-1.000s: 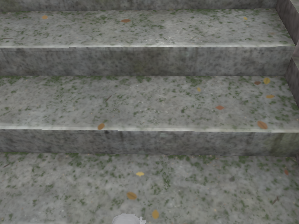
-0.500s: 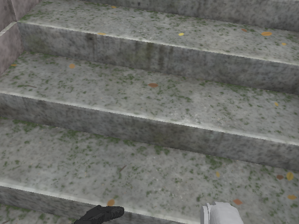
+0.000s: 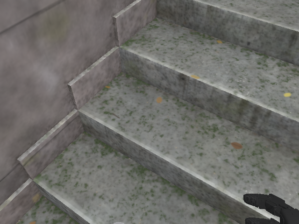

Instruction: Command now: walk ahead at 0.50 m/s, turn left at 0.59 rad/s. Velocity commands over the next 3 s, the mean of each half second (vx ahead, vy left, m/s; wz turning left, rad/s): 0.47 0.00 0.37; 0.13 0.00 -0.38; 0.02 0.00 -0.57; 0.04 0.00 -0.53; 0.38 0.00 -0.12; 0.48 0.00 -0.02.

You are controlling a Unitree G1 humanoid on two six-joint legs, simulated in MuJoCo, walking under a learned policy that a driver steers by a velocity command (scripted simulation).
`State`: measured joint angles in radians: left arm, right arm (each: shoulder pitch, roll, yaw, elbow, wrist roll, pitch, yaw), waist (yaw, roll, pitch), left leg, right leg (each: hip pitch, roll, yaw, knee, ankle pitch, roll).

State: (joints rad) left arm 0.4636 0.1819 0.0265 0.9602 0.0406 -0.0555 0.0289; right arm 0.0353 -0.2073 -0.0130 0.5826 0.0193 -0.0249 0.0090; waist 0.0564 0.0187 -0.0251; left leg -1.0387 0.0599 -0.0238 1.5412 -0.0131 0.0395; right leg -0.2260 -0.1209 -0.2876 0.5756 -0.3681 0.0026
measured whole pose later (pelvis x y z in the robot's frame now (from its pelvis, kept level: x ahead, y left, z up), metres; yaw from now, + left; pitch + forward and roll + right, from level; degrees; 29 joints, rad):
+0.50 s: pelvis +0.27 +0.07 +0.02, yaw +9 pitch +4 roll -4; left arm -0.05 0.05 -0.12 0.53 -0.02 -0.06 -0.01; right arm 0.47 -0.15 0.05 1.01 -0.02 -0.01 -0.01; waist 0.02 0.03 -0.04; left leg -0.16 0.02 0.05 0.34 -0.19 0.07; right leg -1.28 0.02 -0.02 1.85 -0.13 -0.04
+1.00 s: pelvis +0.44 +0.09 +0.15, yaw -7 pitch +5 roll +2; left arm 0.27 0.25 0.03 0.63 0.03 0.06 0.07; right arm 0.13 -0.18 0.06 0.63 -0.02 -0.04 -0.05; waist 0.07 0.00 -0.03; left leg -0.68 -0.03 -0.03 0.88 -0.19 -0.07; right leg -0.35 0.16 0.22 0.57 -0.27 -0.08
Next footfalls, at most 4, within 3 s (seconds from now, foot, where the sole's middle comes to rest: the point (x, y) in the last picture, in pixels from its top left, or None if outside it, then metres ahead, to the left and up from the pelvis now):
0.24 left None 0.25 0.14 -0.77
0.60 right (161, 221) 0.46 0.02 -0.62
1.06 left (120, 193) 0.57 0.19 -0.62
1.50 right None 0.42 -0.06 -0.62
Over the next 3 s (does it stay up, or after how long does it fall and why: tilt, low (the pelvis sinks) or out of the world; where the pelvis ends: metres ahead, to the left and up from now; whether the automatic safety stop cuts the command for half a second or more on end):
stays up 0.75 -0.30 0.32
